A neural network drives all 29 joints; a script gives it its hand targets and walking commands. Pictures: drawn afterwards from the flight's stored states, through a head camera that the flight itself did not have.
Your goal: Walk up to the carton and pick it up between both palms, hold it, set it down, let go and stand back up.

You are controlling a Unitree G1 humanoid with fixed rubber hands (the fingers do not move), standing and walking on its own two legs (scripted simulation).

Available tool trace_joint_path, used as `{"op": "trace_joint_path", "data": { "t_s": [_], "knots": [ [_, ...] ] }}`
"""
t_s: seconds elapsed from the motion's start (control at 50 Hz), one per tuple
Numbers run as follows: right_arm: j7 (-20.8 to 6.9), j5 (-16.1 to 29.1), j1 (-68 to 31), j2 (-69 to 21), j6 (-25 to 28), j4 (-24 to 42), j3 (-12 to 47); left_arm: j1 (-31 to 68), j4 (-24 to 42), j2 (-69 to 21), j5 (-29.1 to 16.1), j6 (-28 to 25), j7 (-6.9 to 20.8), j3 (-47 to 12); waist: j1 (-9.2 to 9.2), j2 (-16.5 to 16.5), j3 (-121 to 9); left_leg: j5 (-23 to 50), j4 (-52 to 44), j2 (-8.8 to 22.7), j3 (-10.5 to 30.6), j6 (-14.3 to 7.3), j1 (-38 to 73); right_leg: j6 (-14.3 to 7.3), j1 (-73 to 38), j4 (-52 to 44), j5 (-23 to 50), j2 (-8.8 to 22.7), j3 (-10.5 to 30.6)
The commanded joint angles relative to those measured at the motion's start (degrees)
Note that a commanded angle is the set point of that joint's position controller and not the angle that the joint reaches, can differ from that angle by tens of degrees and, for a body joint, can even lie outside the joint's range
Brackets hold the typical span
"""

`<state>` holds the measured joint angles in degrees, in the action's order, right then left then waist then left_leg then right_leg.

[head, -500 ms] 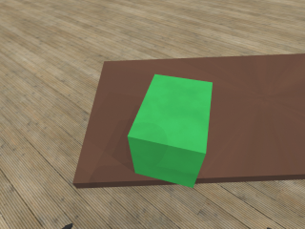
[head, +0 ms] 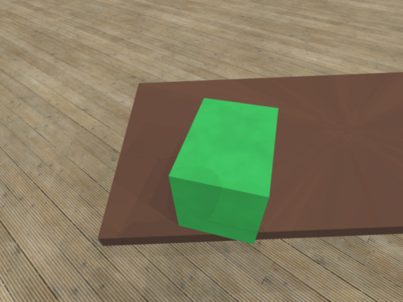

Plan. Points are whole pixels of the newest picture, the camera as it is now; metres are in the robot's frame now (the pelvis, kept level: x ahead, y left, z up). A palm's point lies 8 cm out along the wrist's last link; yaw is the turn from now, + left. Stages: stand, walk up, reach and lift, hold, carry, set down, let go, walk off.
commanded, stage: stand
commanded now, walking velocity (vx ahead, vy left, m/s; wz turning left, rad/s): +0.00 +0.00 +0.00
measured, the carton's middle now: (227, 167) +0.43 -0.02 +0.00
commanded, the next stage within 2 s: none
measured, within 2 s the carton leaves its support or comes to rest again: neither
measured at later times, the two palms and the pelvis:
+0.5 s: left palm out of the picture +0.06 +0.28 -0.11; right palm out of the picture +0.06 -0.30 -0.11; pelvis -0.01 +0.00 +0.00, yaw +0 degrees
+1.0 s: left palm out of the picture +0.05 +0.28 -0.11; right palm out of the picture +0.07 -0.30 -0.11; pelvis -0.01 +0.00 +0.00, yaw +0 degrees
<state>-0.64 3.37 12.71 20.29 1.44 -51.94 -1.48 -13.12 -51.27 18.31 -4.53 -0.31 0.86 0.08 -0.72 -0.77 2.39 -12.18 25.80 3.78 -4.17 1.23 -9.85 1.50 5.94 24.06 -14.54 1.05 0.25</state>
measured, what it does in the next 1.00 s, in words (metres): stands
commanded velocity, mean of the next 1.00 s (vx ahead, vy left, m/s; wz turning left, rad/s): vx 0.00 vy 0.00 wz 0.00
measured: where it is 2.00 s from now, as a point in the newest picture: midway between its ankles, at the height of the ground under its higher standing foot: outside the picture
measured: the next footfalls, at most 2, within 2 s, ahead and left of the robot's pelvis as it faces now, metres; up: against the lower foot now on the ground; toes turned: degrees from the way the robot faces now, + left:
none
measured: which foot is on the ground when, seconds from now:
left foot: down 0.00-1.00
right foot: down 0.00-1.00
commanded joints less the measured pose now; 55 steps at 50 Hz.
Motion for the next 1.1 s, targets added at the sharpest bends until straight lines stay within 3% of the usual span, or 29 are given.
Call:
{"op": "trace_joint_path", "data": {
  "t_s": [0.0, 0.48, 1.08],
  "knots": [
    [1.2, -4.5, -1.8, 11.2, 1.4, 1.9, -2.5, 0.5, 1.4, 13.2, 6.3, -2.0, -1.7, 2.8, 0.83, 0.1, -0.9, 7.1, -7.0, 4.1, 5.2, -2.4, 1.9, -2.1, 1.5, -5.7, 10.4, 5.6, 3.2],
    [1.1, -4.4, -2.2, 11.3, 1.2, -0.5, -2.3, 1.0, -0.9, 13.4, 6.2, -1.9, -1.6, 2.8, 0.93, 0.2, 1.9, 3.0, -8.6, 4.2, 5.5, -2.0, 0.5, -2.0, 3.1, -7.1, 6.3, 5.7, 3.7],
    [1.4, -4.2, -2.4, 11.6, 1.0, -2.4, -2.3, 0.8, -2.8, 13.0, 6.0, -2.0, -1.9, 2.8, 1.07, 0.6, 1.2, 5.7, -8.5, 4.8, 5.4, -1.9, 2.0, -1.8, 2.5, -7.3, 9.5, 6.2, 4.0]
  ]
}}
